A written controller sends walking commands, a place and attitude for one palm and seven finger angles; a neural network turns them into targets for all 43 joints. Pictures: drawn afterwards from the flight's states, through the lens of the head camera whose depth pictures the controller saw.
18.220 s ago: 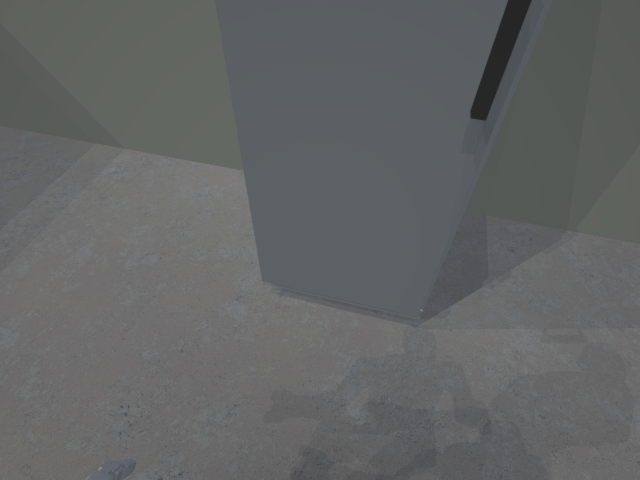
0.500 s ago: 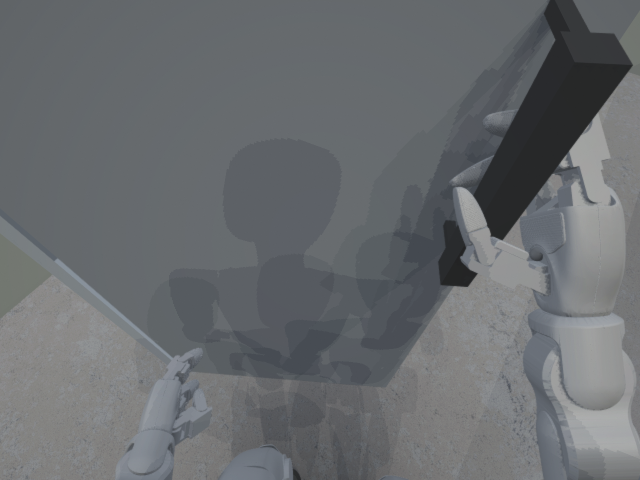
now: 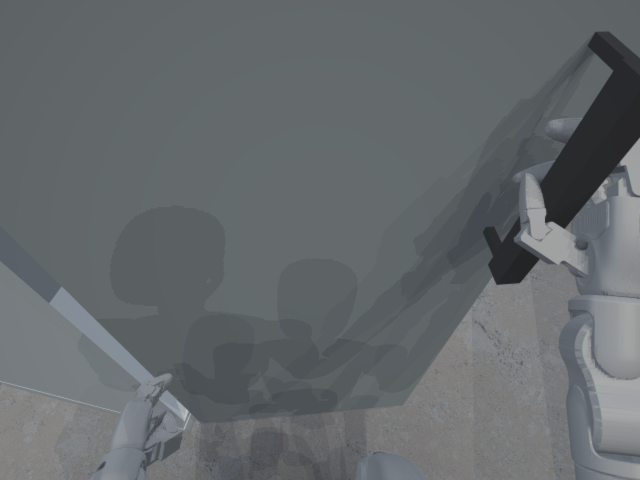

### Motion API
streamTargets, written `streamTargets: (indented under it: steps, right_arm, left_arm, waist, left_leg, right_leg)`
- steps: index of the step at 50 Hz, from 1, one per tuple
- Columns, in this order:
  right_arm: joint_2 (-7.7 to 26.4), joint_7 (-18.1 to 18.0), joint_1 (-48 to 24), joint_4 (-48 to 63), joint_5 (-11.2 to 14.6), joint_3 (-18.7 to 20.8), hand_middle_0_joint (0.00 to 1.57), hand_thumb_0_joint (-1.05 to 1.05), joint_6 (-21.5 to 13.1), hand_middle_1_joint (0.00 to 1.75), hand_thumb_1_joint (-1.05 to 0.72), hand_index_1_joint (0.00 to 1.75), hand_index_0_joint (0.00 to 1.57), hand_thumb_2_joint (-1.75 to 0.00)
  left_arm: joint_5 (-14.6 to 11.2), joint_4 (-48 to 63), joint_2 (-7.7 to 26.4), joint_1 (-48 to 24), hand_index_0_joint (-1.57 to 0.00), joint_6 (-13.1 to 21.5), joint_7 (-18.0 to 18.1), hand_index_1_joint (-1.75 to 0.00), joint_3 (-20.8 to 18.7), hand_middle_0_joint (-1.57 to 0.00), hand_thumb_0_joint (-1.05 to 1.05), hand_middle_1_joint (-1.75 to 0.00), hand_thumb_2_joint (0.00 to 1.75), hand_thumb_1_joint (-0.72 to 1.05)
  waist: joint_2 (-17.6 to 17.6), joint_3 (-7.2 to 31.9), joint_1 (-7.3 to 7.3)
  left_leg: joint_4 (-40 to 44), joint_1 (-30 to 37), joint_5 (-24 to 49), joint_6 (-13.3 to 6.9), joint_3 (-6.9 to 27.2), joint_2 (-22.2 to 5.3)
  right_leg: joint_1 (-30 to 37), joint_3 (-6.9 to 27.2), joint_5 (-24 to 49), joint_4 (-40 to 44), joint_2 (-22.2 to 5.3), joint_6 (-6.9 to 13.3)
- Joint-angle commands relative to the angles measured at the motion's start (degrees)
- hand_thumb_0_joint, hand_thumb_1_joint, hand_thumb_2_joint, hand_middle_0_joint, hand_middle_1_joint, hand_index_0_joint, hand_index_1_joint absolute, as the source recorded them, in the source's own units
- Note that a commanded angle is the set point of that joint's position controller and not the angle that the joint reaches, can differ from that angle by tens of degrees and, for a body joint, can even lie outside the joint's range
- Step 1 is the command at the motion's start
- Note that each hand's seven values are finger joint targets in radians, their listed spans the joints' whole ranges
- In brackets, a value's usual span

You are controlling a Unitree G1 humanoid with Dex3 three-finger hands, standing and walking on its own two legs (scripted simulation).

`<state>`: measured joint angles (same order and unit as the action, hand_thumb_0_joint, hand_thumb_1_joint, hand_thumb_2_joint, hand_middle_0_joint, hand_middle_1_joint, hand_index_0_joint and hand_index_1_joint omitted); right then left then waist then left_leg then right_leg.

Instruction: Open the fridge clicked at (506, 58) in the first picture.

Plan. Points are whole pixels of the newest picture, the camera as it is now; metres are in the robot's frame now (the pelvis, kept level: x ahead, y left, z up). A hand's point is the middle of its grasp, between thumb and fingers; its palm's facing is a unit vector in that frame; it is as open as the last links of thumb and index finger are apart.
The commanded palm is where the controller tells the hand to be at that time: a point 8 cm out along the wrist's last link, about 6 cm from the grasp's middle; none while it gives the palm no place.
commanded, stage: stop walking and hold the door back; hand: right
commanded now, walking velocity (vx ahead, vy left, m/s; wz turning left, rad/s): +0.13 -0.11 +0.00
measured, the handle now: (545, 181) +0.35 -0.18 +0.23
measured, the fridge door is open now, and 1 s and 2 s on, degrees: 72 71 68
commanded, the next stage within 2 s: loosen the grip on the handle in 0.90 s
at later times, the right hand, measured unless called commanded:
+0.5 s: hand (530, 201) +0.32 -0.16 +0.23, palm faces +0.25 +0.95 -0.20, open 6.4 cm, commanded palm +0.30 -0.21 +0.21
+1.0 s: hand (528, 203) +0.32 -0.16 +0.23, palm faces +0.19 +0.97 -0.13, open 6.2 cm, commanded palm +0.29 -0.21 +0.21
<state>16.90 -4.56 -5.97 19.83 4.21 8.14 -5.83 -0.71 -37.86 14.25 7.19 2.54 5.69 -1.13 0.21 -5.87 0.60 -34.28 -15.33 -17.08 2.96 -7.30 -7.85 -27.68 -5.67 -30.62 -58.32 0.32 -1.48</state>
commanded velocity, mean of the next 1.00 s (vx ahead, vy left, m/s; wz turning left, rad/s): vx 0.08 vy -0.04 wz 0.00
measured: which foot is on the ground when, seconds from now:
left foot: down 0.00-0.10, up 0.12-0.36, down 0.38-1.00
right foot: up 0.00-0.06, down 0.08-0.38, up 0.40-0.60, down 0.62-1.00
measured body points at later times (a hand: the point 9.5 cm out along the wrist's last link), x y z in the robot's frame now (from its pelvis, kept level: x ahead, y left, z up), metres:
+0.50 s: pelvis -0.08 +0.03 +0.01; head -0.07 +0.05 +0.46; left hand +0.06 +0.26 -0.12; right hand +0.30 -0.21 +0.24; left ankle -0.08 +0.16 -0.73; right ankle -0.03 -0.08 -0.69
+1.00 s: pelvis -0.08 +0.01 +0.00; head -0.07 +0.02 +0.45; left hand +0.07 +0.23 -0.11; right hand +0.30 -0.21 +0.23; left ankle -0.08 +0.16 -0.73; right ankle -0.01 -0.11 -0.73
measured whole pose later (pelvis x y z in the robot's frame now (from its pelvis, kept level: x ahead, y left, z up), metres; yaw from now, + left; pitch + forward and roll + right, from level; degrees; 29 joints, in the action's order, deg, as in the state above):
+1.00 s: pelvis -0.08 +0.01 +0.00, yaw -1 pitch -2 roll +1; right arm 16.4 -4.4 -35.4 -22.3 3.4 7.9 -8.8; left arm -1.3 -39.9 11.2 10.5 3.5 4.9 2.6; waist -1.9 -3.5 0.0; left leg -32.7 -13.2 -17.6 2.5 -0.4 -1.7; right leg -20.4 -4.9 -11.3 -33.7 -4.6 0.1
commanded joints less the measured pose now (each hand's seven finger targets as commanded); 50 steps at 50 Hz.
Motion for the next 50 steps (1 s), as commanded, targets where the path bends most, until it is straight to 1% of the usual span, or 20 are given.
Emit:
streamTargets:
  steps: [1,3,5,6,9,12,16,17,19,20,22,24,28,31,34,38,40,44,49,50]
  right_arm:
    - [7.5,-2.79,-30.66,0.36,-1.86,3.45,0.45,0.0,-3.92,1.4,-0.9,1.4,0.45,-0.9]
    - [7.2,-2.4,-36.06,-1.39,-1.62,1.62,0.45,0.0,-4.6,1.4,-0.9,1.4,0.45,-0.9]
    - [4.49,-2.19,-38.86,-5.46,-0.99,-1.62,0.45,0.0,-4.83,1.4,-0.9,1.4,0.45,-0.9]
    - [6.96,-2.04,-42.9,-5.93,-1.93,-0.61,0.45,0.0,-5.26,1.4,-0.9,1.4,0.45,-0.9]
    - [7.34,-2.01,-46.29,-11.17,-1.53,-0.19,0.45,0.0,-4.04,1.4,-0.9,1.4,0.45,-0.9]
    - [5.92,-1.6,-49.16,-16.41,-1.25,-1.31,0.45,0.0,-2.59,1.4,-0.9,1.4,0.45,-0.9]
    - [10.17,-1.89,-52.51,-23.88,-1.24,1.69,0.45,0.0,-2.05,1.4,-0.9,1.4,0.45,-0.9]
    - [11.8,-1.87,-52.81,-25.6,-1.5,2.74,0.45,0.0,-2.17,1.4,-0.9,1.4,0.45,-0.9]
    - [17.47,-1.93,-52.24,-32.02,-1.83,6.66,0.45,0.0,-1.86,1.4,-0.9,1.4,0.45,-0.9]
    - [18.52,-2.27,-54.82,-31.33,-1.48,7.81,0.45,0.0,-2.49,1.4,-0.9,1.4,0.45,-0.9]
    - [16.72,-2.09,-57.76,-32.49,-1.97,7.24,0.45,0.0,-3.59,1.4,-0.9,1.4,0.45,-0.9]
    - [18.5,-1.67,-57.24,-36.58,-2.44,8.69,0.45,0.0,-4.13,1.4,-0.9,1.4,0.45,-0.9]
    - [15.13,-0.92,-55.1,-33.75,-2.17,6.84,0.45,0.0,-5.73,1.4,-0.9,1.4,0.45,-0.9]
    - [9.95,0.0,-53.7,-26.81,-1.01,3.47,0.45,0.0,-6.87,1.4,-0.9,1.4,0.45,-0.9]
    - [7.26,0.54,-55.21,-25.72,-0.48,0.64,0.45,0.0,-7.11,1.4,-0.9,1.4,0.45,-0.9]
    - [11.62,0.01,-53.62,-27.45,-1.81,3.87,0.45,0.0,-6.74,1.4,-0.9,1.4,0.45,-0.9]
    - [13.27,-0.28,-53.54,-28.61,-1.68,4.33,0.45,0.0,-6.03,1.4,-0.9,1.4,0.45,-0.9]
    - [11.69,-0.12,-53.14,-29.01,-1.29,3.22,0.45,0.0,-6.43,1.4,-0.9,1.4,0.45,-0.9]
    - [10.63,0.11,-53.47,-29.84,-1.01,2.41,0.45,0.0,-6.81,1.4,-0.9,1.4,0.45,-0.9]
    - [40.72,0.99,-88.88,-35.05,-8.32,23.11,0.45,0.0,-6.69,1.4,-0.9,1.4,0.45,-0.9]
  left_arm:
    - [0.47,9.53,1.97,-4.44,-0.2,2.85,-0.1,-0.3,1.05,-0.2,0.0,-0.3,0.9,0.9]
    - [0.2,9.41,4.44,-3.91,-0.2,2.59,-0.74,-0.3,0.05,-0.2,0.0,-0.3,0.9,0.9]
    - [-0.69,10.75,5.85,-3.35,-0.2,2.32,-1.51,-0.3,-0.03,-0.2,0.0,-0.3,0.9,0.9]
    - [-0.23,10.27,4.73,-3.21,-0.2,2.62,-1.5,-0.3,0.68,-0.2,0.0,-0.3,0.9,0.9]
    - [-1.29,8.99,5.57,-2.18,-0.2,2.8,-1.28,-0.3,-0.51,-0.2,0.0,-0.3,0.9,0.9]
    - [-0.74,8.5,5.26,-2.39,-0.2,2.88,-0.72,-0.3,0.34,-0.2,0.0,-0.3,0.9,0.9]
    - [0.06,7.94,5.63,-1.67,-0.2,2.65,0.27,-0.3,0.92,-0.2,0.0,-0.3,0.9,0.9]
    - [0.38,7.57,5.41,-1.25,-0.2,2.43,0.44,-0.3,0.85,-0.2,0.0,-0.3,0.9,0.9]
    - [1.05,7.13,4.86,-0.58,-0.2,1.79,0.85,-0.3,0.53,-0.2,0.0,-0.3,0.9,0.9]
    - [0.73,6.72,5.74,-0.24,-0.2,2.86,0.71,-0.3,0.3,-0.2,0.0,-0.3,0.9,0.9]
    - [-0.15,4.87,5.8,0.53,-0.2,3.94,0.52,-0.3,0.06,-0.2,0.0,-0.3,0.9,0.9]
    - [-0.14,4.26,5.61,0.59,-0.2,3.67,1.06,-0.3,0.4,-0.2,0.0,-0.3,0.9,0.9]
    - [0.41,4.02,5.32,0.92,-0.2,3.62,0.82,-0.3,-0.15,-0.2,0.0,-0.3,0.9,0.9]
    - [-0.83,6.22,7.87,0.12,-0.2,3.91,-0.24,-0.3,-1.55,-0.2,0.0,-0.3,0.9,0.9]
    - [-0.89,6.75,5.89,-0.49,-0.2,4.2,-0.14,-0.3,-0.11,-0.2,0.0,-0.3,0.9,0.9]
    - [-0.74,6.02,6.41,1.42,-0.2,4.13,-0.18,-0.3,-0.81,-0.2,0.0,-0.3,0.9,0.9]
    - [-0.87,5.43,6.38,1.56,-0.2,3.97,-0.01,-0.3,-0.91,-0.2,0.0,-0.3,0.9,0.9]
    - [-0.49,5.0,6.1,0.51,-0.2,4.03,0.29,-0.3,-0.21,-0.2,0.0,-0.3,0.9,0.9]
    - [-0.74,5.5,5.95,0.4,-0.2,3.83,0.13,-0.3,0.09,-0.2,0.0,-0.3,0.9,0.9]
    - [-0.03,5.3,7.08,0.49,-0.2,6.25,-1.97,-0.3,-4.24,-0.2,0.0,-0.3,0.9,0.9]
  waist:
    - [10.3,20.08,-0.14]
    - [2.72,20.33,-0.72]
    - [-19.38,19.84,-0.07]
    - [-18.77,20.49,-1.74]
    - [-5.28,19.51,-1.7]
    - [-8.66,18.96,-0.93]
    - [-9.51,20.59,0.06]
    - [-4.43,20.73,0.16]
    - [11.11,14.41,0.83]
    - [11.2,15.9,1.32]
    - [13.51,17.15,0.25]
    - [11.79,16.46,0.47]
    - [8.84,18.15,-0.41]
    - [-6.39,21.69,-0.38]
    - [-11.96,18.33,-1.21]
    - [0.28,20.97,-0.97]
    - [3.82,19.71,-1.14]
    - [-2.15,21.38,-0.91]
    - [-1.2,21.54,-0.66]
    - [13.69,13.04,2.44]
  left_leg:
    - [5.24,7.05,32.27,-8.04,10.21,-12.5]
    - [-0.39,0.98,19.92,-5.21,8.36,-8.32]
    - [-14.12,-10.63,-12.58,-0.48,3.25,3.37]
    - [-23.07,-11.71,-16.58,-0.96,6.35,3.89]
    - [-22.53,-11.1,-9.54,-0.83,7.47,4.47]
    - [-13.44,-2.94,-7.15,-1.02,3.72,6.18]
    - [6.13,11.22,-6.65,-2.97,0.46,7.55]
    - [11.47,14.58,-7.33,-4.74,4.85,4.62]
    - [23.53,13.91,-14.59,-13.6,32.2,-13.93]
    - [22.62,16.84,-4.85,-15.34,34.54,-17.15]
    - [15.66,18.17,13.94,-12.59,23.36,-13.46]
    - [11.97,14.8,22.73,-9.66,13.63,-9.83]
    - [8.36,4.99,13.11,-6.77,8.98,-5.6]
    - [-2.53,-1.52,3.74,-2.03,3.72,5.14]
    - [-4.13,-0.09,-9.37,-1.91,4.86,7.07]
    - [8.56,5.96,6.51,-3.31,10.4,1.61]
    - [9.83,2.56,8.86,-4.79,13.86,-1.86]
    - [6.6,1.18,10.48,-2.49,8.7,2.21]
    - [6.39,2.64,9.58,-2.05,7.81,3.81]
    - [13.91,0.1,17.19,-3.82,15.22,3.07]
  right_leg:
    - [12.0,1.39,9.02,23.31,0.64,1.34]
    - [21.51,3.6,19.72,35.89,-3.0,2.36]
    - [26.02,23.83,42.96,37.62,-20.21,11.77]
    - [23.96,28.89,38.38,40.66,-21.9,13.09]
    - [22.82,22.17,25.73,39.53,-18.43,12.91]
    - [16.96,14.84,10.1,43.08,-14.34,9.89]
    - [11.11,12.52,-2.91,41.8,-10.98,6.69]
    - [7.87,10.21,-1.84,35.93,-8.52,5.25]
    - [-6.49,4.63,5.14,12.72,-0.72,1.11]
    - [-10.51,6.94,4.75,2.86,-0.58,0.38]
    - [-8.89,9.34,6.97,-0.36,-2.15,0.56]
    - [-1.69,5.07,8.72,10.62,-2.4,1.1]
    - [17.79,-1.8,20.55,29.72,0.16,1.16]
    - [25.67,13.58,35.45,32.4,-13.54,6.73]
    - [17.51,20.45,23.51,38.01,-17.55,10.27]
    - [14.98,4.64,23.31,26.22,-8.18,2.95]
    - [15.76,3.59,21.61,24.93,-5.72,1.51]
    - [20.57,5.93,28.65,28.61,-8.98,2.99]
    - [19.24,6.89,28.84,29.59,-10.02,3.4]
    - [16.19,3.97,27.68,27.38,-8.01,4.51]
